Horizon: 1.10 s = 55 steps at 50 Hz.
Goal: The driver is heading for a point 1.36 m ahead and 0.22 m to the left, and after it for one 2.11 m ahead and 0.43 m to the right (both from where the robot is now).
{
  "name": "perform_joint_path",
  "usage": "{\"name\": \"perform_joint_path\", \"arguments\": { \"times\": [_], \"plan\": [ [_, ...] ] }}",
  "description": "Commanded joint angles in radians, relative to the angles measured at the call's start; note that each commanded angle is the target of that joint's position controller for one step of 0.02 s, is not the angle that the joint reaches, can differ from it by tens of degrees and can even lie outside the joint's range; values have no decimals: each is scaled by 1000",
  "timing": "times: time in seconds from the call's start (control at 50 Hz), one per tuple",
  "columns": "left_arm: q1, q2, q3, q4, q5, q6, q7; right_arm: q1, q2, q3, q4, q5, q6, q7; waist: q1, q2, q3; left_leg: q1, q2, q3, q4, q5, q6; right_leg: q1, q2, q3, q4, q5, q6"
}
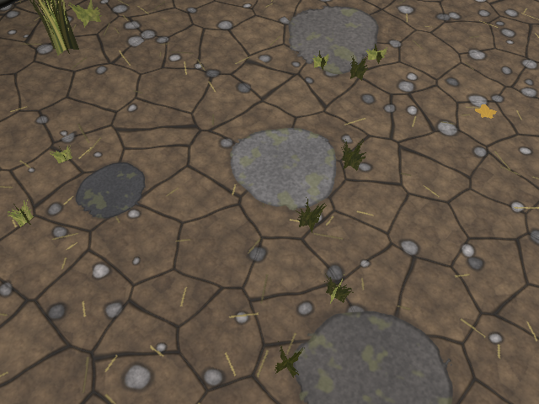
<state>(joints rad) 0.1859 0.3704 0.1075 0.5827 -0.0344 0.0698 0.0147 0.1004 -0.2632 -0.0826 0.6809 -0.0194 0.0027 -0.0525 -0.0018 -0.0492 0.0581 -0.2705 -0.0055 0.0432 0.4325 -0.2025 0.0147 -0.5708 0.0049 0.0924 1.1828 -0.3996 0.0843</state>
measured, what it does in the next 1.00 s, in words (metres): walks ahead, turning left: right foot, then left foot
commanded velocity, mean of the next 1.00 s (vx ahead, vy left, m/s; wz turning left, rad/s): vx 0.38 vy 0.00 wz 0.24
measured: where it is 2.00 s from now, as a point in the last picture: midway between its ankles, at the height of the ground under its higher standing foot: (117, 185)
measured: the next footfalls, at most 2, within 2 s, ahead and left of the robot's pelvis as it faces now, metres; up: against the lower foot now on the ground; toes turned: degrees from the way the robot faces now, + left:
right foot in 0.24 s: +0.04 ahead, -0.17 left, +0.00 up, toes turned -15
left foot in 0.92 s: +0.33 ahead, +0.14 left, +0.00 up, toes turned +22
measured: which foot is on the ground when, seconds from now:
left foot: down 0.00-0.24, up 0.26-0.90, down 0.92-1.00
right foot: up 0.00-0.22, down 0.24-0.92, up 0.94-1.00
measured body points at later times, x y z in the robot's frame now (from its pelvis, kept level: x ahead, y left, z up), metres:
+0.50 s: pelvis +0.02 -0.07 +0.00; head +0.04 -0.09 +0.45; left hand +0.23 +0.15 -0.08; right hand +0.07 -0.37 -0.12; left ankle +0.02 +0.07 -0.65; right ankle +0.00 -0.16 -0.74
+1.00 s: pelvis +0.26 +0.07 -0.04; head +0.28 +0.10 +0.41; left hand +0.23 +0.35 -0.17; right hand +0.49 -0.16 -0.13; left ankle +0.29 +0.13 -0.74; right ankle +0.10 -0.17 -0.62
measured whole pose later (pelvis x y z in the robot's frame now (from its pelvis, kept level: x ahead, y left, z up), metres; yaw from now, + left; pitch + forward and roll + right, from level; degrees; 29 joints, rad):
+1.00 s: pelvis +0.26 +0.07 -0.04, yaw +20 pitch +1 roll -1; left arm 0.31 0.29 0.06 0.78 0.05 -0.04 -0.03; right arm 0.19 -0.33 -0.08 0.72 -0.01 0.03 0.04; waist 0.01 -0.02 0.04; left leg -0.50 -0.06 0.10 0.83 -0.36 0.13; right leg -0.20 -0.17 -0.02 1.29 -0.40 0.06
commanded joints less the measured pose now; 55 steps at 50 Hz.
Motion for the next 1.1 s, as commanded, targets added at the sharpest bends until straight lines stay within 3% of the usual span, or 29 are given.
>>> {"name": "perform_joint_path", "arguments": {
  "times": [0.02, 0.12, 0.18, 0.2, 0.22, 0.24, 0.26, 0.28, 0.3, 0.32, 0.36, 0.4, 0.44, 0.5, 0.62, 0.64, 0.68, 0.72, 0.82, 0.86, 0.88, 0.9, 0.92, 0.94, 0.96, 0.98, 1.0, 1.04, 1.1],
  "plan": [
    [-75, 48, 7, -112, 1, -18, -4, 19, -169, -41, -56, -7, 0, -10, -45, 201, -119, 241, 276, -151, -140, 297, 215, -134, -77, -58, -64, 20, 28],
    [-44, 36, 4, -103, 10, -13, -21, -27, -216, -60, -56, 9, 4, 18, -22, 219, -149, 178, 307, -3, -125, 310, 182, 69, -97, -128, -306, 59, -3],
    [-29, 34, 10, -100, 15, 3, -29, -6, -221, -63, -38, 42, -7, 40, -10, 215, -145, 153, 322, 14, -58, 298, 150, 198, -58, -157, -495, 67, -51],
    [13, 23, 13, -86, 19, 4, -28, -13, -213, -57, -29, 59, -8, 45, 24, 197, -153, 131, 307, 27, 4, 292, 123, 292, -27, -168, -636, 134, -81],
    [78, 44, 22, -59, 23, 1, -21, 27, -167, -40, -6, 65, -11, 53, 46, 133, -167, 42, 270, 65, 107, 247, 67, 456, -5, -143, -769, 267, -116],
    [126, 124, 38, -55, 24, -10, -5, 58, -88, -7, -13, 24, -14, 65, 34, -106, -201, -170, 175, 138, 331, -91, -26, 668, -187, 103, -812, 650, -170],
    [62, 156, 21, -87, 54, -27, 6, 60, -47, 17, -44, -15, -15, 69, -5, -300, -244, -348, 96, 93, 537, -494, -90, 664, -437, 314, -768, 916, -364],
    [78, 66, -4, -77, 80, -49, -4, 14, -129, -7, -26, 17, -6, 58, 73, -172, -309, -288, 120, -25, 644, -474, -95, 557, -433, 261, -798, 811, -432],
    [50, 27, -21, -37, 82, -63, -10, 20, -138, -10, -9, 42, 5, 55, 43, -144, -239, -270, 125, -51, 652, -432, -88, 501, -353, 153, -815, 676, -378],
    [2, 26, -19, -19, 72, -71, -8, 50, -131, -11, 15, 44, 15, 48, 21, -132, -193, -279, 119, -61, 642, -375, -87, 478, -299, 79, -823, 555, -319],
    [-63, 20, -25, -7, 67, -81, 5, 86, -161, -25, 47, 40, 34, 35, 2, -134, -131, -235, 82, -81, 694, -255, -106, 393, -272, -24, -836, 616, -291],
    [-79, 35, -18, -10, 69, -77, 26, 97, -185, -38, 35, 51, 39, 28, 1, -116, -118, -283, 58, -59, 762, -215, -121, 421, -293, -58, -853, 606, -302],
    [3, 31, -12, 11, 50, -81, 36, 65, -166, -31, 7, 59, 39, 37, 50, -101, -121, -405, 104, -55, 729, -132, -112, 517, -336, 12, -969, 33, -291],
    [54, 31, -7, 48, 45, -112, 43, 23, -149, -32, -32, 55, 22, 51, 63, -79, -56, -557, 128, -83, 692, -79, -84, 612, -391, 89, -1065, -223, -265],
    [72, 32, 14, 88, 43, -157, 29, 42, -92, -24, -54, 61, -3, 77, 32, -28, 4, -639, 172, -82, 651, -3, -54, 651, -397, -85, -1113, -134, -244],
    [135, 20, -1, 115, 93, -152, 4, 17, -97, -23, -43, -51, 37, 118, 49, 22, 12, -616, 130, -11, 651, 2, -45, 618, -375, -150, -1110, -146, -223],
    [137, 29, 3, 125, 91, -157, -6, -22, -84, -19, -69, -24, 54, 151, 44, -46, 40, -610, 151, -10, 619, 48, -20, 581, -371, -204, -1108, -141, -201],
    [133, 46, 6, 134, 89, -163, -5, -52, -87, -13, -85, -8, 52, 164, 30, -56, 62, -601, 166, -4, 580, 68, 7, 578, -389, -243, -1123, -151, -188],
    [179, 76, 14, 178, 90, -151, -6, -138, -98, 3, -108, -6, 47, 161, 37, -38, 112, -547, 154, 84, 445, -46, 105, 682, -385, -383, -1100, -10, -172],
    [169, 111, 19, 189, 80, -136, -13, -74, -116, 1, -91, 4, 45, 140, -11, -39, 54, -358, 69, 170, 401, -162, 159, 689, -354, -464, -942, 494, -156],
    [165, 142, 24, 192, 71, -126, -19, 50, -137, -12, -59, 17, 39, 121, -77, -35, -28, -184, -12, 209, 405, -216, 182, 671, -349, -481, -744, 829, -159],
    [128, 172, 28, 181, 51, -112, -30, 252, -161, -32, -3, 26, 23, 102, -192, -2, -135, 94, -83, 209, 339, -168, 207, 561, -338, -485, -449, 1026, -154],
    [107, 128, 10, 157, 56, -112, -39, 467, -241, -68, 81, 12, 15, 83, -272, 96, -212, 415, -84, 59, 261, -240, 220, 283, -290, -445, -71, 750, -114],
    [78, -41, -30, 52, 61, -134, -53, 348, -396, -94, 64, 18, 31, 72, -137, 455, -198, 536, 139, -560, -66, -627, 295, -173, -60, -322, 270, -114, -39],
    [-31, 17, -33, -21, 92, -154, -47, 308, -410, -95, -6, 11, 27, 80, -143, 245, -247, 546, 241, -873, -225, -614, 328, -305, -20, -74, 371, -77, -19],
    [-92, 38, -34, -31, 87, -165, -43, 307, -366, -83, 14, 0, 23, 77, -134, 124, -168, 504, 265, -795, -220, -483, 309, -351, -68, -52, 352, 10, -35],
    [-16, 27, -43, 7, 84, -175, -35, 321, -318, -70, 34, -6, 8, 66, -78, 78, -91, 374, 249, -706, -198, -343, 296, -296, -111, -55, 271, 73, -48],
    [50, 13, -52, 40, 108, -156, -29, 225, -248, -45, 19, 4, -23, 58, 6, 58, -62, 167, 139, -523, -178, -219, 265, -141, -159, -36, 155, 131, -49],
    [36, 7, -61, 54, 109, -111, -40, 240, -186, -20, 23, 19, -58, 64, 26, 45, -27, 70, 85, -428, -233, -140, 279, -116, -173, -54, 26, 157, -28]
  ]
}}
